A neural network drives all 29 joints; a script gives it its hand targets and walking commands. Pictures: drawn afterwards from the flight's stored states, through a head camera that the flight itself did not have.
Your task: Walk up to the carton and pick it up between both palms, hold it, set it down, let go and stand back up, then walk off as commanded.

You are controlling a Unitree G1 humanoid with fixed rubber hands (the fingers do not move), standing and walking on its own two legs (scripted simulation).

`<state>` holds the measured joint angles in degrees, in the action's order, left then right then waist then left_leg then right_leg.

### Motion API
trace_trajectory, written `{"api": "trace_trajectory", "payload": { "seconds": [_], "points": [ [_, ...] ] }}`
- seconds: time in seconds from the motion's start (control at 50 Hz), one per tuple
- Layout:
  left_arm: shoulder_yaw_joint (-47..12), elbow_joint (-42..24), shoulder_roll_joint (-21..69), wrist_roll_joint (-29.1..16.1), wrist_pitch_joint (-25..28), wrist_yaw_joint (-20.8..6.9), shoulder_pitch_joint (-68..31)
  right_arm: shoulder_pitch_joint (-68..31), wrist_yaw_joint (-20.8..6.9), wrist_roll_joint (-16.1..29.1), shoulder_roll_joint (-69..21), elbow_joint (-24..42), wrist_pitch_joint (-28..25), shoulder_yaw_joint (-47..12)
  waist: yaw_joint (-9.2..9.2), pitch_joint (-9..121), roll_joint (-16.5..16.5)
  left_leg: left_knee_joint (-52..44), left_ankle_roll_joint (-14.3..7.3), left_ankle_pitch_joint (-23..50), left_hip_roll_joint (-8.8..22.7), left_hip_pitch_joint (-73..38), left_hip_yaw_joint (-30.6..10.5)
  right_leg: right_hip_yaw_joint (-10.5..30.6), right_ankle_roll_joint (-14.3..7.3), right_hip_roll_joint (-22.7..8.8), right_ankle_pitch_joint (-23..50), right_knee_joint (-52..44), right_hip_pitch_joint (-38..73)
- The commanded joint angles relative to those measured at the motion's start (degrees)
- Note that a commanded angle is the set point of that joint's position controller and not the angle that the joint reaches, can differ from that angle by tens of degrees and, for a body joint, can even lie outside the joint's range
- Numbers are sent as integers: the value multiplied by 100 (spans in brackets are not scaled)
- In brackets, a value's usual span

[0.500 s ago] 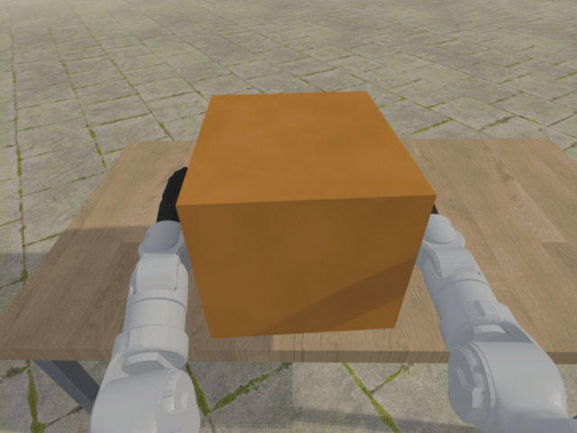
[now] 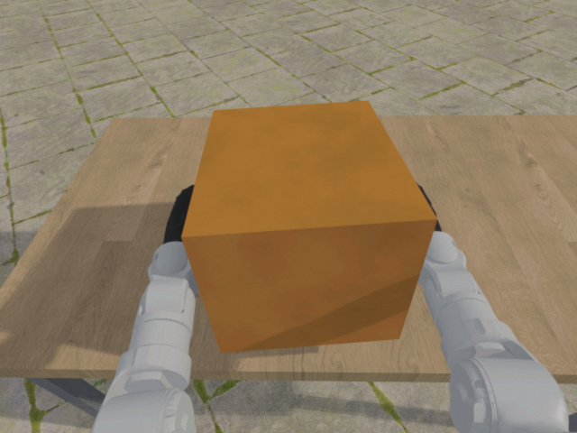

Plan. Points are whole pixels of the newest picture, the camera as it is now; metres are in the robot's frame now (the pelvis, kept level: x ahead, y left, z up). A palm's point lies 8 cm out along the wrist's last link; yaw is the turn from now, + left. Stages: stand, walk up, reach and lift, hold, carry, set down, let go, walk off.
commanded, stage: set down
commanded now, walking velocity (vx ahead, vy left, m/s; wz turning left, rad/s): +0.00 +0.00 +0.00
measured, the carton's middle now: (300, 216) +0.44 +0.00 +0.07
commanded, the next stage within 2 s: none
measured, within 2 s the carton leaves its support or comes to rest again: neither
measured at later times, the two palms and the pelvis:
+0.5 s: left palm (167, 256) +0.36 +0.19 +0.08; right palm (419, 233) +0.38 -0.16 +0.09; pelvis -0.03 +0.00 +0.00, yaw +0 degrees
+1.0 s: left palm (180, 248) +0.39 +0.19 +0.06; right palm (415, 230) +0.40 -0.17 +0.07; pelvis -0.01 +0.00 +0.00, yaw +0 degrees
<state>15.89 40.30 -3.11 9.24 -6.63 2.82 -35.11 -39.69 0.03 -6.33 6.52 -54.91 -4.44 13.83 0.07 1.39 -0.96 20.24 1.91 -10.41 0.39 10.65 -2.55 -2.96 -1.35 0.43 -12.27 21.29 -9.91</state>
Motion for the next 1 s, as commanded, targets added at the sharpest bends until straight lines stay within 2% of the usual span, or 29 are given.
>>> {"api": "trace_trajectory", "payload": {
  "seconds": [0.0,0.04,0.08,0.1,0.14,0.16,0.2,0.22,0.24,0.28,0.32,0.38,0.48,0.54,0.58,0.64,0.72,0.78,0.86,0.98],
  "points": [
    [-2354,-1939,3541,-550,684,-445,-3637,-3763,-692,581,-3634,1990,-884,-2447,-409,4423,454,668,203,5084,13,-1922,314,-145,420,-11,3939,-160,-532],
    [-2303,-1736,3417,-480,760,-408,-3623,-3880,-703,621,-3529,2269,-873,-2583,-515,4804,215,461,199,4240,-104,-1213,504,-41,428,-22,4262,-50,532],
    [-2016,-1234,3182,-392,767,-477,-3726,-4074,-677,529,-3420,2360,-790,-2591,-581,4537,-137,0,39,2880,-263,279,719,122,485,-107,4714,122,1940],
    [-1883,-1060,3125,-362,759,-526,-3746,-4151,-671,487,-3412,2319,-747,-2567,-603,4319,-205,-163,-32,2536,-275,658,721,149,530,-142,4810,194,2207],
    [-1707,-921,3044,-341,731,-613,-3720,-4172,-670,446,-3413,2201,-698,-2551,-630,3982,-213,-164,-27,2564,-262,784,694,141,621,-162,5109,306,2223],
    [-1696,-895,3029,-355,706,-643,-3629,-4088,-643,431,-3446,2232,-703,-2604,-629,3856,-215,-129,-25,2740,-274,919,694,156,666,-197,5534,415,2259],
    [-1640,-726,3030,-308,653,-695,-3453,-3849,-634,324,-3390,2064,-692,-2479,-536,3659,-218,-330,-114,2616,-290,1384,679,135,721,-301,5998,569,2397],
    [-1599,-693,3040,-278,661,-714,-3472,-3822,-654,278,-3349,1933,-684,-2353,-484,3688,-193,-395,-113,2544,-275,1361,667,106,722,-306,5907,563,2407],
    [-1571,-661,3041,-249,678,-717,-3567,-3829,-683,238,-3286,1745,-668,-2196,-429,3687,-116,-373,-69,2568,-241,1126,640,74,684,-262,5554,489,2255],
    [-1437,-562,2991,-161,704,-701,-3810,-3854,-779,183,-3141,1270,-615,-1885,-431,3571,73,-126,67,2809,-137,298,617,6,539,-122,4418,220,1531],
    [-1253,-314,2888,-29,669,-694,-3880,-3825,-866,22,-2970,978,-587,-1566,-466,3326,140,-163,101,2575,-83,174,663,-35,442,-89,3738,42,1238],
    [-1085,-23,2818,120,628,-687,-3938,-3771,-978,-276,-2702,550,-583,-965,-387,3050,232,-234,134,2274,-5,-23,669,-145,344,-45,2809,-157,740],
    [-1057,57,2836,161,759,-552,-4616,-3968,-1113,-750,-2524,154,-707,-93,-246,2933,326,-251,185,1697,127,-501,706,-345,173,19,1029,-563,-264],
    [-818,265,2659,200,829,-500,-4908,-4185,-1165,-996,-2503,65,-719,325,-291,2726,172,-400,95,948,103,-102,827,-352,175,-40,601,-623,-265],
    [-610,414,2484,232,860,-474,-5011,-4375,-1221,-1116,-2514,135,-697,498,-400,2618,43,-493,-14,519,72,215,908,-328,210,-80,393,-588,-146],
    [-306,602,2274,339,897,-424,-4968,-4527,-1300,-1187,-2522,268,-653,574,-598,2590,-66,-544,-138,245,34,472,992,-280,257,-103,237,-515,-5],
    [-105,763,2231,469,905,-390,-4753,-4447,-1341,-1243,-2503,297,-632,544,-701,2754,-124,-533,-191,395,30,488,1014,-248,300,-98,386,-459,91],
    [-89,852,2301,521,931,-409,-4555,-4297,-1324,-1252,-2503,252,-652,509,-657,2828,-107,-492,-161,677,43,401,979,-242,314,-74,709,-445,131],
    [-204,864,2484,523,1056,-465,-4241,-4001,-1246,-1269,-2640,183,-771,374,-545,3119,-101,-277,-85,1467,41,300,941,-207,334,-50,1747,-289,346],
    [-549,790,2777,477,1389,-496,-3781,-3667,-1054,-1242,-2838,-172,-1171,83,-430,3619,47,210,111,3066,57,133,878,-165,327,5,3475,42,512]
  ]
}}
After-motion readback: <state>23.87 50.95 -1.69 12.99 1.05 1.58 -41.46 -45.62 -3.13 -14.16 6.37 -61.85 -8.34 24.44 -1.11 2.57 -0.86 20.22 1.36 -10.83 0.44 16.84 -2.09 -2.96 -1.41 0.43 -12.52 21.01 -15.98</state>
